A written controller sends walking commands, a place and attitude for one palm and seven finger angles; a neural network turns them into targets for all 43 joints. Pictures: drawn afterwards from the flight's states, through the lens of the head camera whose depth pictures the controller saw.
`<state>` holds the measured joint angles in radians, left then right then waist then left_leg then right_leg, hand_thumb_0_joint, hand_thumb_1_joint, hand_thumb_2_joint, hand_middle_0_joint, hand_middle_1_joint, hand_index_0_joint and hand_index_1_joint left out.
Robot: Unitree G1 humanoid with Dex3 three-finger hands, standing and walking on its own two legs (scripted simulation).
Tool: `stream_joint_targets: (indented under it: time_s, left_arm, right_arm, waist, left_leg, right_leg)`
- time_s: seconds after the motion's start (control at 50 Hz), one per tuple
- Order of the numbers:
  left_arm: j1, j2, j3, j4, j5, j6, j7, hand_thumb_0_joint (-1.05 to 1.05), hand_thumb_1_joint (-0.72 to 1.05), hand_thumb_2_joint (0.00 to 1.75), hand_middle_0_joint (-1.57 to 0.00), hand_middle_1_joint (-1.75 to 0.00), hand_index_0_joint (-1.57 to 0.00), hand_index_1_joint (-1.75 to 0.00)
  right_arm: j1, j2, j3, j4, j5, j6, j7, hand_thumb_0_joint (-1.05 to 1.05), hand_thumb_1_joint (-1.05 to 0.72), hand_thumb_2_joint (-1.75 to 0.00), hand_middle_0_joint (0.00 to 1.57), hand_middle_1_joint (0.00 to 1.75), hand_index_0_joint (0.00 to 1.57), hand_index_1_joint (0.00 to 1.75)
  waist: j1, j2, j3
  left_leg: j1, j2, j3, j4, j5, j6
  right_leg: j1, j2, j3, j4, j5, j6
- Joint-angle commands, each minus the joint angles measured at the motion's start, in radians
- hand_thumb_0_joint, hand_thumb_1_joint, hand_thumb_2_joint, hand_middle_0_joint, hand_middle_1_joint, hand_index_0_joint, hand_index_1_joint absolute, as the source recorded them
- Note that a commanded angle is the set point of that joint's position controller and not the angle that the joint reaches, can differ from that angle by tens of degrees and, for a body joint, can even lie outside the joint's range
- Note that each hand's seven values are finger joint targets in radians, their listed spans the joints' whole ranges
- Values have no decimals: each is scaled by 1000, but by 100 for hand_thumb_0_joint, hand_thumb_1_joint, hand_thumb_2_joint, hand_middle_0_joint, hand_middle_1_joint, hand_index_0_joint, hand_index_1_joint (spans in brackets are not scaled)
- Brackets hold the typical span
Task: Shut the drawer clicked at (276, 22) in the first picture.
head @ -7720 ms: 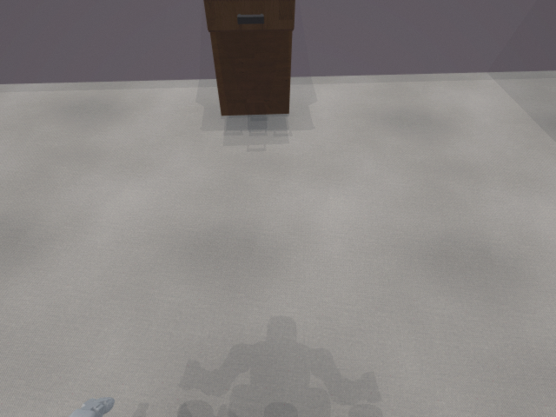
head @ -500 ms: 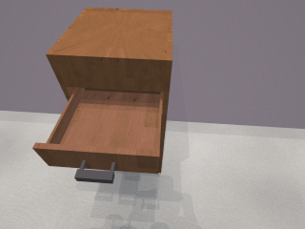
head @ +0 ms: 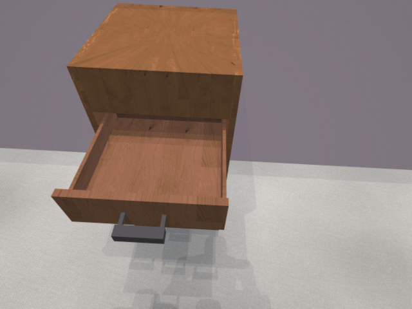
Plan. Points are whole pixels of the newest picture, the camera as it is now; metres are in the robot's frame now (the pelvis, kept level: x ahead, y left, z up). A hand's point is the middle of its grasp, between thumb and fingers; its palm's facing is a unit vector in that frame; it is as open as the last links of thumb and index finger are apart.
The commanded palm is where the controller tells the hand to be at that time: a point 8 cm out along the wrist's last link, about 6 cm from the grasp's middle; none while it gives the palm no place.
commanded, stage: look again from close up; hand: left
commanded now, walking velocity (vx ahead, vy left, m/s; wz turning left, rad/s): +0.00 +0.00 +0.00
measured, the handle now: (141, 225) +0.30 +0.17 -0.07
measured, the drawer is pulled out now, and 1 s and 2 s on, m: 0.28 0.28 0.28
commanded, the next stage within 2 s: raise the hand and make a fist in 0.22 s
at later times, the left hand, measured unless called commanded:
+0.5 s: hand (103, 300) +0.15 +0.20 -0.04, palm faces +0.23 -0.96 -0.14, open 7.1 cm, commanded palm +0.08 +0.24 -0.05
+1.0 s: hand out of the picture +0.13 +0.16 -0.03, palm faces -0.03 -1.00 -0.04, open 4.6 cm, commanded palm +0.10 +0.22 -0.01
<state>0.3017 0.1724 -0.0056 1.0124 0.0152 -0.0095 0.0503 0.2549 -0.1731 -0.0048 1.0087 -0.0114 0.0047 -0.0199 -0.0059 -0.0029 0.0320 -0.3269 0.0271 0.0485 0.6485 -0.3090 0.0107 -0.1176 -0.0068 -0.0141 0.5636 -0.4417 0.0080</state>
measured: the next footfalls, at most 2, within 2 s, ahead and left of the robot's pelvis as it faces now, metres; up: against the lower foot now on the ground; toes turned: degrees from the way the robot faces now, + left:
none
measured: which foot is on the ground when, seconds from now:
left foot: down 0.00-1.00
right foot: down 0.00-1.00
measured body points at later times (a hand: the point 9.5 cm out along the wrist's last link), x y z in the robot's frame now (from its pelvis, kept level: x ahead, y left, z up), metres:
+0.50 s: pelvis -0.02 +0.00 -0.01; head +0.00 +0.00 +0.44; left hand +0.13 +0.25 -0.03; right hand +0.08 -0.24 -0.12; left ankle +0.02 +0.11 -0.72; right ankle -0.08 -0.12 -0.73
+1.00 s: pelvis -0.06 -0.03 -0.08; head -0.02 -0.03 +0.37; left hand +0.13 +0.21 -0.02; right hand +0.14 -0.25 -0.16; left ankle +0.02 +0.11 -0.72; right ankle -0.08 -0.12 -0.72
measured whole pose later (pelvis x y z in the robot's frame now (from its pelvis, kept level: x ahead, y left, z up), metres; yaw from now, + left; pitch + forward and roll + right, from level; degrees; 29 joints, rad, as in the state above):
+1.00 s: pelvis -0.06 -0.03 -0.08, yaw +2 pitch +13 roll -3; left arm 0.46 0.24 0.16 -0.05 -0.29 -0.38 -0.34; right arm 0.19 -0.18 0.00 0.56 0.04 -0.18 -0.07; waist 0.01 0.04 -0.14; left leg -0.98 0.07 -0.06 1.16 -0.40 -0.03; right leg -0.77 0.03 -0.12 1.17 -0.63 -0.05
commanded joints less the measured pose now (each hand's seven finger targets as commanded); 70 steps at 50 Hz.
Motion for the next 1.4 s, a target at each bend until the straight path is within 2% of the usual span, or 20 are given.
stream_joint_targets:
  time_s: [0.0, 0.14, 0.28, 0.3, 0.32, 0.34, 0.36, 0.38, 0.4, 0.44, 0.5, 0.58, 0.66, 0.72, 0.76, 0.82, 0.96, 1.0, 1.24, 1.38]
  left_arm:
    - [69, 111, 13, -48, -1, 1, 1, 0, 90, 90, -20, -30, -20, -30]
    - [86, 110, 8, -45, 3, 10, -9, 0, 90, 90, -20, -30, -20, -30]
    - [95, 115, 3, -31, 1, -1, -11, 0, 90, 90, -20, -30, -20, -30]
    - [118, 119, 6, -8, 16, -22, 21, 0, 90, 90, -20, -30, -20, -30]
    - [-575, 398, 216, -1540, -167, -232, 29, 0, 90, 90, -22, -32, -22, -32]
    - [-77, 309, 186, -1312, -101, -195, 61, 0, 90, 90, -24, -34, -24, -34]
    - [187, 83, 42, -1146, -133, -75, 93, 0, 90, 90, -26, -37, -26, -37]
    - [174, -11, 8, -1072, -152, -56, 72, 0, 90, 90, -28, -39, -28, -39]
    - [98, 23, 38, -1099, -161, -95, 51, 0, 90, 90, -30, -41, -30, -41]
    - [199, 57, 130, -955, -168, -209, -14, 0, 90, 90, -34, -45, -34, -45]
    - [425, -12, 139, -889, -204, -419, -178, 0, 90, 90, -40, -52, -40, -52]
    - [378, 119, 276, -915, -275, -618, -393, 0, 90, 90, -48, -60, -48, -60]
    - [235, 169, 303, -1157, -332, -536, -397, 0, 90, 90, -56, -69, -56, -69]
    - [153, 157, 243, -1368, -318, -544, -353, 0, 90, 90, -62, -75, -62, -75]
    - [63, 176, 222, -1398, -301, -561, -337, 0, 90, 90, -66, -80, -66, -80]
    - [44, 152, 165, -1334, -302, -549, -371, 0, 90, 90, -72, -86, -72, -86]
    - [210, 225, 311, -1231, -333, -369, -367, 0, 90, 90, -86, -101, -86, -101]
    - [238, 176, 280, -1280, -337, -361, -344, 0, 90, 90, -90, -106, -90, -106]
    - [372, 83, 109, -1424, -270, -487, -247, 0, 90, 90, -114, -132, -114, -132]
    - [410, 54, 27, -1541, -216, -475, -175, 0, 90, 90, -128, -147, -128, -147]
  right_arm:
    - [51, -122, -11, -55, -2, -21, -3, 0, -90, -90, 20, 30, 20, 30]
    - [34, -130, -12, -49, -2, -17, 6, 0, -90, -90, 20, 30, 20, 30]
    - [58, -121, -7, -17, 2, -26, 6, 0, -90, -90, 20, 30, 20, 30]
    - [-37, -149, -15, -81, 7, -28, 6, 0, -90, -90, 20, 30, 20, 30]
    - [35, -284, -67, -375, 51, -179, -39, 0, -90, -90, 20, 30, 20, 30]
    - [-41, -190, -18, -314, 43, -276, -77, 0, -90, -90, 20, 30, 20, 30]
    - [-55, -153, -31, -283, 55, -317, -64, 0, -90, -90, 20, 30, 20, 30]
    - [-7, -159, -43, -257, 63, -318, -54, 0, -90, -90, 20, 30, 20, 30]
    - [-39, -179, -58, -309, 46, -315, -51, 0, -90, -90, 20, 30, 20, 30]
    - [-70, -191, -74, -362, 23, -304, -50, 0, -90, -90, 20, 30, 20, 30]
    - [-139, -175, -100, -451, 4, -292, -14, 0, -90, -90, 20, 30, 20, 30]
    - [-189, -170, -120, -544, 30, -274, 16, 0, -90, -90, 20, 30, 20, 30]
    - [-191, -164, -108, -643, 52, -245, -19, 0, -90, -90, 20, 30, 20, 30]
    - [-133, -146, -94, -655, 40, -238, -42, 0, -90, -90, 20, 30, 20, 30]
    - [-106, -149, -85, -631, 34, -239, -57, 0, -90, -90, 20, 30, 20, 30]
    - [-104, -158, -69, -616, 39, -254, -67, 0, -90, -90, 20, 30, 20, 30]
    - [-138, -151, -65, -620, 59, -236, -77, 0, -90, -90, 20, 30, 20, 30]
    - [-126, -139, -65, -631, 57, -231, -72, 0, -90, -90, 20, 30, 20, 30]
    - [-105, -147, -84, -643, 49, -257, -30, 0, -90, -90, 20, 30, 20, 30]
    - [-99, -149, -71, -702, 47, -209, -19, 0, -90, -90, 20, 30, 20, 30]
  waist:
    - [4, 28, -6]
    - [21, 35, 59]
    - [14, 6, 1]
    - [29, -63, 89]
    - [-117, 118, -455]
    - [22, 296, -487]
    - [-32, 257, -358]
    - [-48, 138, -202]
    - [-58, 40, -83]
    - [-46, -125, -50]
    - [46, -188, -228]
    - [70, -42, -285]
    - [49, 55, -319]
    - [-4, 89, -364]
    - [-50, 63, -321]
    - [-67, 69, -264]
    - [17, 6, -344]
    - [21, -9, -360]
    - [1, 29, -342]
    - [0, 72, -346]
  left_leg:
    - [78, 87, -133, -165, 235, 62]
    - [28, 86, -169, -303, -64, 61]
    - [119, 83, -133, -263, 109, 54]
    - [39, 76, -95, -55, 240, 16]
    - [371, -16, -65, -153, 414, 31]
    - [517, 45, -83, -168, 542, 31]
    - [388, 34, -112, -202, 496, -5]
    - [271, 31, -105, -176, 407, 8]
    - [120, 15, -115, -127, 228, 11]
    - [-76, -16, -90, -6, 78, 9]
    - [-193, -13, -53, 159, 207, -7]
    - [-358, -22, -32, 299, 119, -11]
    - [-384, -20, -28, 339, -33, 7]
    - [-354, -7, -47, 387, 22, 26]
    - [-392, 4, -60, 424, -10, 31]
    - [-436, 8, -76, 436, -61, 31]
    - [-411, 0, -79, 383, -13, 29]
    - [-381, -3, -78, 350, 26, 28]
    - [-289, 2, -73, 297, 74, 31]
    - [-253, 9, -87, 272, 37, 29]
  right_leg:
    - [-96, -43, 49, -96, 186, -50]
    - [-128, -47, 42, -135, 50, -43]
    - [-130, -70, 64, -157, 144, -39]
    - [-169, -109, 118, -233, 389, -30]
    - [-147, -21, -39, -78, 510, -45]
    - [-195, 10, -58, 47, 360, -49]
    - [-290, 22, -93, 101, 180, -29]
    - [-351, 13, -88, 100, 133, -18]
    - [-392, 12, -106, 41, 102, -16]
    - [-482, 22, -119, 32, 101, -17]
    - [-542, 33, -117, 240, 223, -24]
    - [-601, 10, -31, 350, 213, -32]
    - [-649, 12, 35, 315, -30, -22]
    - [-666, 12, 55, 324, 65, -11]
    - [-716, 15, 72, 314, 32, -3]
    - [-763, 18, 78, 300, -57, -7]
    - [-596, -10, 111, 245, 3, 26]
    - [-565, -12, 76, 259, 89, 25]
    - [-648, 25, -45, 331, 104, -11]
    - [-667, 34, -74, 353, 49, -23]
